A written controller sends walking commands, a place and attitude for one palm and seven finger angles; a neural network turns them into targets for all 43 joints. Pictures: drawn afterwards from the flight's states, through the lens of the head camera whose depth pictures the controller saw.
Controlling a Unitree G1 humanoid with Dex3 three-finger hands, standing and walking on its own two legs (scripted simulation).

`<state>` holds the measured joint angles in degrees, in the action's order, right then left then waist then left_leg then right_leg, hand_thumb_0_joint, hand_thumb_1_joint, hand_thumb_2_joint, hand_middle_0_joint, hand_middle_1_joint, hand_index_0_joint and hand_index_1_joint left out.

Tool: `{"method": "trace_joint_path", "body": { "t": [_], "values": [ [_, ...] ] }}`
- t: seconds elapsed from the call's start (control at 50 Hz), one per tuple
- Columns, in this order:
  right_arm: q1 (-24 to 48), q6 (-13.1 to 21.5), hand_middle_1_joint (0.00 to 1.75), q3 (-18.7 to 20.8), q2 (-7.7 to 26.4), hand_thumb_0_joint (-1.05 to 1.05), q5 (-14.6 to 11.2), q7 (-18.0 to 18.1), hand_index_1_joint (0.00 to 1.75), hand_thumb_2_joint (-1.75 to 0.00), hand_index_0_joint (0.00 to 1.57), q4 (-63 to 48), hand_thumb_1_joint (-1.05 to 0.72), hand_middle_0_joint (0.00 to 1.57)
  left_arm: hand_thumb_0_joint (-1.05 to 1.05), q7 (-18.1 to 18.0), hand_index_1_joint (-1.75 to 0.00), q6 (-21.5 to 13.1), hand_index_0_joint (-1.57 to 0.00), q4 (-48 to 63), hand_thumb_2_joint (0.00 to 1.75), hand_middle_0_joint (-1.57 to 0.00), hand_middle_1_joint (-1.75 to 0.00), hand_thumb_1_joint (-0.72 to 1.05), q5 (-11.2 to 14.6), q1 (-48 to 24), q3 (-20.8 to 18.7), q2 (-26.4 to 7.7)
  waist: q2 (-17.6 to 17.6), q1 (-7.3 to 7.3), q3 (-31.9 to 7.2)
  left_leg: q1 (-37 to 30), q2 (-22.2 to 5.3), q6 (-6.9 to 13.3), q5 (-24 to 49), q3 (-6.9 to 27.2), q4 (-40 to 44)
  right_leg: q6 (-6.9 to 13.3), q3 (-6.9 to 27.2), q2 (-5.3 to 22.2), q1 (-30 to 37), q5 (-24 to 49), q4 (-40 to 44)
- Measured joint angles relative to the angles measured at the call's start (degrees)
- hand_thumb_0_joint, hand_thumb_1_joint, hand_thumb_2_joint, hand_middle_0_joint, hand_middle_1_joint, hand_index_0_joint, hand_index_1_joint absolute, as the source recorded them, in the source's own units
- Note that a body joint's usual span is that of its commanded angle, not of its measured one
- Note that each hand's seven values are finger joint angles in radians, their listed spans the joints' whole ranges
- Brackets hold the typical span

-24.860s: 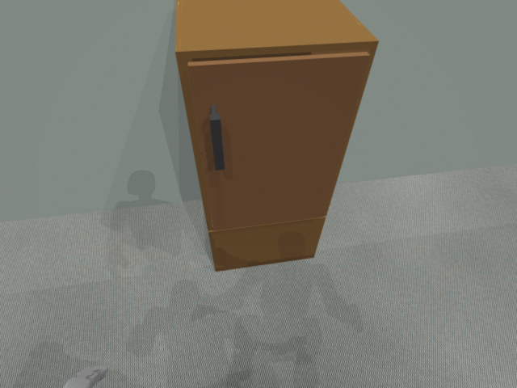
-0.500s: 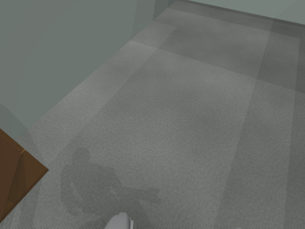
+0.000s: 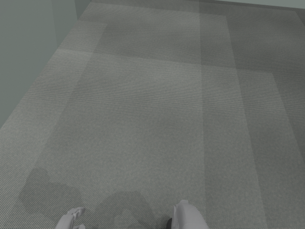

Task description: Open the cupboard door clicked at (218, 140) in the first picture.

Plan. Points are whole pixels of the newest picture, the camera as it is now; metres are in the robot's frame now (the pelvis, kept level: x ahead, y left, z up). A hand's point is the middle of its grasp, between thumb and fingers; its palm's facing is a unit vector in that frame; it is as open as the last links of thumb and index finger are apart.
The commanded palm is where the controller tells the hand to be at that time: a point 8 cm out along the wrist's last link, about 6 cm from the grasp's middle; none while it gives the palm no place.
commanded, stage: walk to a spot facing it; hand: left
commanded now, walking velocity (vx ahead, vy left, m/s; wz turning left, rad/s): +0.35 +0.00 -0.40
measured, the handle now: out of the picture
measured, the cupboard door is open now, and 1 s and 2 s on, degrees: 38 38 38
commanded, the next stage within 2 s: turn to face it in 0.52 s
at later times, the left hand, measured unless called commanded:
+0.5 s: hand (121, 185) +0.26 +0.11 -0.15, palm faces -0.06 -0.96 -0.28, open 7.2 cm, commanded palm none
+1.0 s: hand (142, 117) +0.54 +0.05 -0.17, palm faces +0.03 -0.98 -0.21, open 7.3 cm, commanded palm none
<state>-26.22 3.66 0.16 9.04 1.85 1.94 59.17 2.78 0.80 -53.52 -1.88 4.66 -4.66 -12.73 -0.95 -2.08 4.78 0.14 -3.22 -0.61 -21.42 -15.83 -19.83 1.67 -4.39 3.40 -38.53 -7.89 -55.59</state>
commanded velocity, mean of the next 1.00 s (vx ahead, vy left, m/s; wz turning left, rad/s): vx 0.20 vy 0.00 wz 0.20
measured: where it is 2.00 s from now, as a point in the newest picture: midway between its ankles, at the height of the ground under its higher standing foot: (187, 163)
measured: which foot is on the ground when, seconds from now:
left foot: down 0.00-0.12, up 0.14-0.68, down 0.70-1.00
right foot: up 0.00-0.10, down 0.12-0.70, up 0.72-1.00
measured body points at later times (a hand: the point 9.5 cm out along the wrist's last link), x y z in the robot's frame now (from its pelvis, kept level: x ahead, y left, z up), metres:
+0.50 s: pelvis +0.25 -0.09 +0.00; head +0.27 -0.12 +0.45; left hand +0.26 +0.16 -0.13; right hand +0.32 -0.32 -0.15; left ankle +0.37 +0.07 -0.66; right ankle +0.15 -0.08 -0.74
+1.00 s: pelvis +0.46 -0.14 +0.00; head +0.52 -0.12 +0.45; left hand +0.54 +0.10 -0.15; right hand +0.42 -0.37 -0.14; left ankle +0.44 -0.06 -0.74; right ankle +0.49 -0.33 -0.66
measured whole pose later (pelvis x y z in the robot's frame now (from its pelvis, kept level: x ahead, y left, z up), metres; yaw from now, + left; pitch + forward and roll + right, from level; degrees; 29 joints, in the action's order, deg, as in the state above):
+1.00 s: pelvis +0.46 -0.14 +0.00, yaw +0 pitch +3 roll -1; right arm -19.2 1.1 0.8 8.5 0.6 1.4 61.6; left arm -1.6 0.2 -55.7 -1.3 9.0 -4.2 -11.4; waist -1.0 -0.8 4.9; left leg 14.1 3.2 4.2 -15.9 0.8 -27.6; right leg -5.4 3.5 4.9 -35.3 -16.0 -60.5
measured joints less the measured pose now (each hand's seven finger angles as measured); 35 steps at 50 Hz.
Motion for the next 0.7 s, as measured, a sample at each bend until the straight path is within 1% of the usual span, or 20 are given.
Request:
{"method": "trace_joint_path", "body": {
  "t": [0.04, 0.08, 0.1, 0.12, 0.14, 0.16, 0.18, 0.2, 0.22, 0.24, 0.26, 0.3, 0.34, 0.4, 0.46, 0.56, 0.62, 0.66, 0.68, 0.7],
  "values": [
    [-1.95, -0.27, 0.30, -0.14, 0.01, 0.01, 0.07, 0.00, 0.30, -0.90, 0.19, 1.28, -0.91, 0.20, 0.01, 0.09, -0.29, -0.04, -0.19, 0.37, 0.90, -0.19, -0.30, 0.91, 0.14, -2.12, 0.52, 0.66, 0.42, -1.11, 0.66, -2.23, -0.12, -0.87, -1.66, -1.07, 0.28, 1.05, -1.59, -0.71, 2.07, -0.90, 7.16],
    [-3.69, -0.65, 0.30, -0.24, -0.01, 0.01, 0.04, -0.12, 0.30, -0.90, 0.19, 2.61, -0.91, 0.20, 0.01, 0.05, -0.29, -0.45, -0.19, 0.88, 0.90, -0.19, -0.30, 0.91, 0.23, -3.70, 1.05, 1.29, 1.05, -1.99, 1.14, -3.86, -1.00, -2.06, -4.13, -1.87, -1.29, 2.58, -3.08, -2.35, 5.12, -3.27, 12.37],
    [-4.49, -0.94, 0.30, -0.30, -0.11, 0.01, -0.04, -0.20, 0.30, -0.90, 0.19, 3.32, -0.91, 0.20, 0.01, -0.01, -0.29, -0.86, -0.19, 1.17, 0.90, -0.19, -0.30, 0.91, 0.26, -4.09, 1.25, 1.56, 1.19, -2.16, 1.22, -4.23, -1.63, -2.59, -5.51, -2.18, -3.45, 3.44, -3.69, -3.28, 7.26, -4.12, 14.59],
    [-5.30, -1.29, 0.30, -0.36, -0.32, 0.01, -0.22, -0.34, 0.30, -0.90, 0.19, 4.07, -0.91, 0.20, 0.01, -0.06, -0.29, -1.53, -0.19, 1.45, 0.90, -0.19, -0.30, 0.91, 0.24, -4.07, 1.44, 1.73, 0.99, -2.00, 1.12, -3.93, -2.37, -3.04, -6.74, -2.38, -7.56, 4.34, -4.22, -4.07, 10.22, -3.99, 17.28],
    [-5.53, -1.75, 0.30, -0.37, -0.55, 0.01, -0.62, -0.62, 0.30, -0.90, 0.20, 4.85, -0.91, 0.20, 0.01, -0.25, -0.29, -2.39, -0.19, 1.53, 0.90, -0.19, -0.30, 0.91, 0.16, -3.89, 1.50, 1.95, 0.90, -1.52, 1.15, -2.04, -3.74, -3.07, -7.22, -2.06, -14.84, 5.65, -4.28, -4.80, 12.11, -5.85, 18.01],
    [-4.82, -2.35, 0.30, -0.31, -0.79, 0.01, -1.10, -0.83, 0.30, -0.90, 0.20, 5.34, -0.91, 0.20, 0.01, -0.60, -0.29, -3.16, -0.19, 1.59, 0.90, -0.19, -0.30, 0.91, 0.26, -3.49, 1.52, 2.09, 0.61, -1.06, 1.35, 1.89, -4.21, -2.99, -8.28, 0.64, -25.98, 6.51, -3.92, -5.33, 12.39, -7.76, 16.26],
    [-3.63, -2.89, 0.30, -0.14, -1.03, 0.01, -1.40, -0.97, 0.30, -0.90, 0.20, 5.36, -0.91, 0.21, 0.01, -1.02, -0.29, -3.60, -0.20, 1.51, 0.90, -0.20, -0.30, 0.91, 0.59, -2.78, 1.64, 2.10, 0.06, -1.02, 1.61, 6.50, -3.54, -2.57, -8.84, 4.32, -37.25, 7.03, -3.51, -5.54, 13.31, -9.22, 15.32],
    [-2.09, -3.20, 0.30, 0.14, -1.21, 0.01, -1.53, -1.11, 0.30, -0.90, 0.20, 5.13, -0.91, 0.21, 0.01, -1.47, -0.29, -3.78, -0.20, 1.20, 0.90, -0.20, -0.30, 0.91, 0.90, -1.82, 1.71, 2.14, -0.41, -1.07, 1.85, 10.83, -2.86, -2.17, -7.47, 7.30, -46.06, 7.24, -3.20, -5.81, 15.10, -9.92, 15.95],
    [-0.36, -3.32, 0.30, 0.45, -1.31, 0.01, -1.55, -1.16, 0.30, -0.90, 0.20, 4.60, -0.91, 0.21, 0.01, -1.89, -0.29, -3.81, -0.20, 0.64, 0.90, -0.20, -0.30, 0.91, 1.17, -0.61, 1.79, 2.22, -0.77, -1.04, 1.80, 14.88, -2.55, -2.00, -5.22, 9.32, -51.70, 6.56, -2.83, -6.08, 17.15, -9.56, 17.72],
    [1.51, -3.31, 0.30, 0.73, -1.30, 0.01, -1.46, -1.13, 0.30, -0.90, 0.20, 3.79, -0.91, 0.21, 0.00, -2.22, -0.29, -3.81, -0.20, -0.15, 0.90, -0.20, -0.30, 0.91, 1.38, 0.77, 1.92, 2.35, -0.96, -0.99, 1.52, 18.59, -2.68, -1.93, -2.93, 10.66, -54.30, 6.50, -2.34, -6.53, 19.19, -9.16, 20.02],
    [3.46, -3.17, 0.30, 1.00, -1.21, 0.01, -1.34, -1.08, 0.30, -0.90, 0.20, 2.79, -0.91, 0.21, 0.00, -2.46, -0.29, -3.82, -0.20, -1.07, 0.90, -0.20, -0.30, 0.91, 1.46, 2.22, 2.04, 2.57, -0.99, -0.94, 1.18, 21.86, -3.05, -1.86, -0.94, 11.61, -54.56, 6.79, -1.77, -7.00, 21.22, -8.69, 22.57],
    [6.98, -2.71, 0.30, 1.46, -1.04, 0.01, -1.08, -1.06, 0.30, -0.90, 0.19, 0.53, -0.91, 0.20, -0.02, -3.62, -0.30, -4.64, -0.20, -1.98, 0.90, -0.20, -0.30, 0.95, 2.20, 4.72, 0.53, 2.41, -0.60, -0.61, 0.19, 27.48, -3.94, -1.91, 2.17, 13.23, -51.49, 7.38, -0.88, -7.82, 24.73, -7.67, 27.41],
    [10.39, -2.45, 0.30, 1.77, -0.66, 0.01, -0.89, -1.16, 0.30, -0.90, 0.19, -1.20, -0.91, 0.20, -0.03, -3.64, -0.30, -5.14, -0.20, -3.18, 0.90, -0.20, -0.30, 0.96, 1.82, 6.88, 0.50, 1.59, 0.14, -0.07, -0.68, 31.64, -4.64, -2.08, 4.91, 14.14, -47.50, 7.37, 0.00, -8.49, 27.83, -7.08, 31.23],
    [14.65, -2.41, 0.30, 2.16, 0.02, 0.01, -1.03, -1.31, 0.30, -0.90, 0.19, -2.72, -0.91, 0.20, -0.02, -3.66, -0.30, -5.56, -0.20, -5.14, 0.90, -0.20, -0.30, 0.96, 1.58, 10.48, 0.88, 1.65, 1.37, 0.84, -1.88, 35.51, -4.67, -2.03, 8.90, 14.73, -42.75, 7.07, 1.28, -9.31, 32.24, -7.30, 35.33],
    [17.60, -2.77, 0.30, 2.29, 0.57, 0.00, -1.31, -1.59, 0.30, -0.90, 0.19, -3.12, -0.91, 0.20, -0.01, -3.83, -0.29, -5.78, -0.20, -6.82, 0.90, -0.20, -0.30, 0.95, 1.52, 14.21, 1.53, 2.67, 2.07, 2.02, -2.89, 37.18, -3.50, -1.74, 11.42, 14.09, -39.46, 6.95, 2.21, -9.81, 36.53, -8.38, 38.26],
    [20.91, -3.44, 0.30, 1.97, 0.80, 0.00, -1.61, -2.20, 0.30, -0.90, 0.19, -2.46, -0.91, 0.20, 0.00, -4.60, -0.29, -6.10, -0.20, -9.23, 0.90, -0.20, -0.30, 0.93, 1.17, 20.23, 2.72, 4.98, 1.43, 4.25, -3.55, 36.93, -0.22, -0.60, 12.66, 11.08, -34.39, 6.77, 3.30, -10.30, 42.70, -11.19, 41.51],
    [22.28, -3.29, 0.30, 1.59, 0.53, 0.00, -1.65, -2.23, 0.30, -0.90, 0.19, -2.05, -0.91, 0.20, 0.00, -4.93, -0.29, -5.89, -0.20, -11.13, 0.90, -0.20, -0.30, 0.92, 0.99, 23.01, 3.41, 6.30, 0.60, 4.79, -2.94, 33.96, 2.50, 0.86, 10.73, 8.71, -27.73, 6.06, 3.23, -10.48, 45.52, -13.11, 41.52],
    [22.15, -2.65, 0.30, 1.27, 0.14, 0.00, -1.68, -1.86, 0.30, -0.90, 0.19, -1.62, -0.91, 0.20, 0.00, -5.05, -0.29, -5.63, -0.20, -12.59, 0.90, -0.20, -0.30, 0.92, 0.86, 24.34, 3.65, 6.88, 0.28, 4.50, -2.47, 30.11, 4.84, 2.41, 9.30, 7.10, -22.32, 4.69, 2.12, -10.78, 46.45, -13.85, 38.73],
    [21.64, -2.26, 0.30, 1.08, -0.13, 0.00, -1.64, -1.60, 0.30, -0.90, 0.19, -1.36, -0.91, 0.20, 0.01, -5.07, -0.29, -5.43, -0.20, -13.28, 0.90, -0.20, -0.30, 0.91, 0.89, 24.97, 3.71, 7.06, 0.24, 4.15, -2.38, 27.38, 5.91, 3.42, 10.20, 6.51, -19.18, 3.55, 1.23, -11.02, 45.85, -14.04, 34.94],
    [20.86, -1.83, 0.30, 0.87, -0.31, 0.00, -1.43, -1.40, 0.30, -0.90, 0.19, -1.27, -0.91, 0.20, 0.01, -5.03, -0.29, -5.16, -0.20, -13.79, 0.90, -0.20, -0.30, 0.91, 1.08, 25.73, 3.73, 7.32, 0.67, 3.77, -2.42, 24.14, 6.18, 5.12, 14.51, 6.38, -16.02, 1.78, 0.13, -11.51, 43.56, -13.92, 27.84]
  ]
}}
